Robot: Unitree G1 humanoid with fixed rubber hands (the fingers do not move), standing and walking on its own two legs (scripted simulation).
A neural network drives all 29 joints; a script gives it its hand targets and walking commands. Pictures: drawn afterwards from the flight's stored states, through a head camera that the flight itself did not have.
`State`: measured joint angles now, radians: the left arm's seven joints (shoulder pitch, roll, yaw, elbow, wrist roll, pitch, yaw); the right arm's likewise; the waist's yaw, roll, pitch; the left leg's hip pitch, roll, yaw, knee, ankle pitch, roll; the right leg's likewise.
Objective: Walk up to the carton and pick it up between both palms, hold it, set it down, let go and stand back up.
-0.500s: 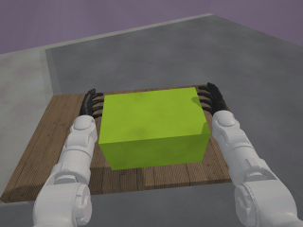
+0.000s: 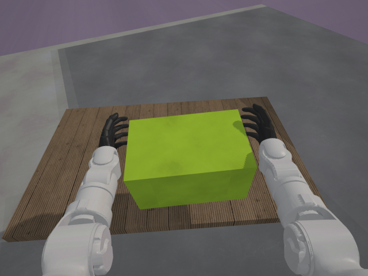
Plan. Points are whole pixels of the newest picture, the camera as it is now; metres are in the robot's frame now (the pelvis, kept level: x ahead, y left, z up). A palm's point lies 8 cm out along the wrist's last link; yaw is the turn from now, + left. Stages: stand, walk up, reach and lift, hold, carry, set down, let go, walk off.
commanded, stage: set down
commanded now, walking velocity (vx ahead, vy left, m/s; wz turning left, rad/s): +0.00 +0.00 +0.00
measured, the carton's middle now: (188, 159) +0.40 +0.02 +0.04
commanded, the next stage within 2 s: none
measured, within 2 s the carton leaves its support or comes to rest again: rests again in 1.54 s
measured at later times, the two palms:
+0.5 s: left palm (111, 155) +0.39 +0.21 +0.07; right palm (262, 144) +0.41 -0.15 +0.08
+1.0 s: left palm (115, 157) +0.41 +0.21 +0.05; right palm (258, 146) +0.43 -0.15 +0.06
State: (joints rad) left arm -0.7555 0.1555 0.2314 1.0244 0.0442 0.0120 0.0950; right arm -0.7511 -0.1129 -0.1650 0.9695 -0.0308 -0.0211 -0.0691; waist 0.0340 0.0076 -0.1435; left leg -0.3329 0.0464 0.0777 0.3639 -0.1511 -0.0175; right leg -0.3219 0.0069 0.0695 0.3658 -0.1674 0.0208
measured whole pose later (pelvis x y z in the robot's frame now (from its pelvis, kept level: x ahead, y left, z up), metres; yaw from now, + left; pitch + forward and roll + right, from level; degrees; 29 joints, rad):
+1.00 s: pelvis +0.02 +0.00 +0.00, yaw +0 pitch +9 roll +0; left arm -0.78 0.16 0.26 1.30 0.04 -0.26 0.10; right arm -0.75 -0.08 -0.35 1.15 -0.24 -0.23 -0.02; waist 0.05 0.01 -0.11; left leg -0.34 0.05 0.08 0.36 -0.18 -0.02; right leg -0.33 0.01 0.07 0.37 -0.20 0.02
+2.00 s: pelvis +0.03 +0.00 +0.00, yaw +0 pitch +19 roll +0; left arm -0.76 0.15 0.30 1.37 0.04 -0.54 0.09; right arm -0.75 -0.08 -0.40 1.25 -0.30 -0.51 -0.05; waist 0.05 0.01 -0.12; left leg -0.53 0.05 0.08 0.36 -0.16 -0.02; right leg -0.52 0.01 0.07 0.37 -0.19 0.02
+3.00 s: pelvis +0.02 +0.01 -0.02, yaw -1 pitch +26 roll -2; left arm -0.86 0.14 0.20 1.43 -0.04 -0.47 0.11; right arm -0.83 -0.26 -0.04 1.36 0.24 -0.47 0.02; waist 0.07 0.01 -0.25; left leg -0.77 0.07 0.08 0.52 -0.21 -0.02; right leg -0.71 0.03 0.07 0.42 -0.17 0.02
